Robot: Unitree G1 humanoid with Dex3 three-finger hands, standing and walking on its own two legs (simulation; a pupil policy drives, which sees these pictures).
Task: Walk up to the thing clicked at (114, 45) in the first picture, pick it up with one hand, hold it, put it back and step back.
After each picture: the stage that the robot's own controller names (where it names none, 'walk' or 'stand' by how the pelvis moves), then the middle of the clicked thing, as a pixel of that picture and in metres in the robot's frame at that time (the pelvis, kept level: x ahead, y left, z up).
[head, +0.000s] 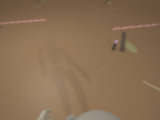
stand; (114, 45) +1.62 -0.56 -0.65
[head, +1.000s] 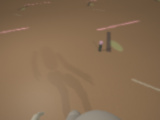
walk; (100, 46) +1.56 -0.11 -0.62
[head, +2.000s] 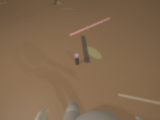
walk; (76, 59) +1.03 +0.27 -0.64
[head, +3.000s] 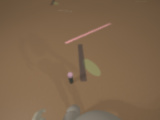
walk; (70, 78) +0.61 +0.29 -0.64
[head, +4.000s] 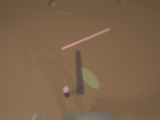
stand; (66, 92) +0.42 +0.24 -0.64
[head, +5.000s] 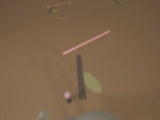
stand; (68, 98) +0.38 +0.26 -0.66
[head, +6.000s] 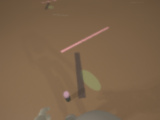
stand; (67, 97) +0.36 +0.27 -0.65
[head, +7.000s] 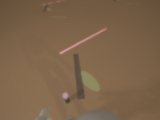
stand; (66, 98) +0.36 +0.27 -0.66
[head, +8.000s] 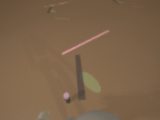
stand; (67, 98) +0.37 +0.27 -0.66
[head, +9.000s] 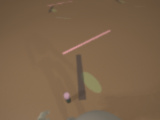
stand; (67, 98) +0.37 +0.26 -0.66
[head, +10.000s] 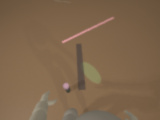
go down; (67, 88) +0.40 +0.25 -0.64
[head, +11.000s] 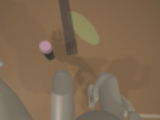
go down; (48, 52) +0.46 +0.30 -0.22
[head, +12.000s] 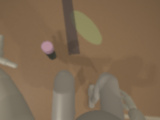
close in; (50, 52) +0.45 +0.30 -0.24
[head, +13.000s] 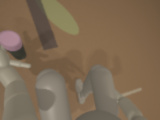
close in; (16, 48) +0.43 +0.33 -0.16
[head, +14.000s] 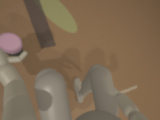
lift; (14, 49) +0.41 +0.33 -0.16
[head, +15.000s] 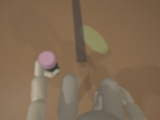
lift; (51, 66) +0.33 +0.26 -0.02
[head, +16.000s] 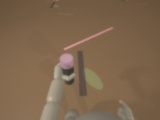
hold; (68, 71) +0.33 +0.15 +0.07
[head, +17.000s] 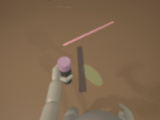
hold; (65, 72) +0.33 +0.17 +0.03
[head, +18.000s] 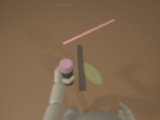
crouch; (67, 74) +0.33 +0.16 +0.02
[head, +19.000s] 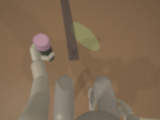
crouch; (46, 50) +0.45 +0.26 -0.06
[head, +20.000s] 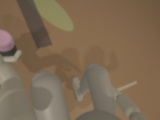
lower; (8, 49) +0.43 +0.33 -0.16
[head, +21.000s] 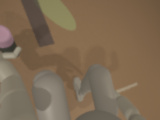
lower; (7, 45) +0.43 +0.35 -0.16
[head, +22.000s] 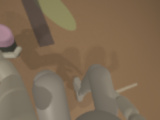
lower; (7, 45) +0.44 +0.35 -0.16
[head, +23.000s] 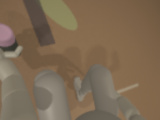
lower; (9, 44) +0.44 +0.35 -0.16
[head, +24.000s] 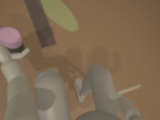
open; (16, 47) +0.44 +0.33 -0.16
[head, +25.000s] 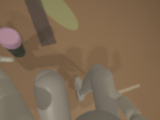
rise; (15, 46) +0.43 +0.33 -0.17
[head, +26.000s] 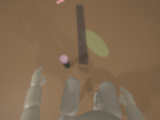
walk; (65, 62) +0.47 +0.25 -0.36
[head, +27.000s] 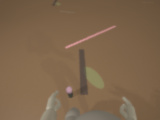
stand; (69, 92) +0.41 +0.22 -0.59
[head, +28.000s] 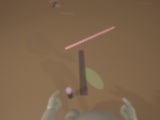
stand; (69, 93) +0.41 +0.23 -0.60
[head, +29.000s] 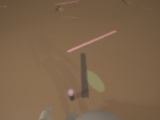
stand; (71, 95) +0.41 +0.22 -0.64
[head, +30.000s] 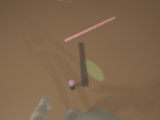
walk; (71, 85) +0.44 +0.19 -0.63
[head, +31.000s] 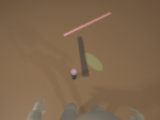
walk; (73, 74) +0.57 +0.18 -0.64
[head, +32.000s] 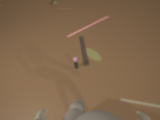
walk; (75, 63) +0.90 +0.31 -0.63
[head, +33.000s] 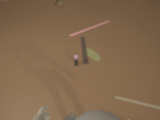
stand; (76, 60) +1.02 +0.24 -0.65
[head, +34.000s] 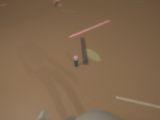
stand; (76, 61) +1.02 +0.25 -0.66
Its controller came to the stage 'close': yes
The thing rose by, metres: 0.68
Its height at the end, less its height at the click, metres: +0.00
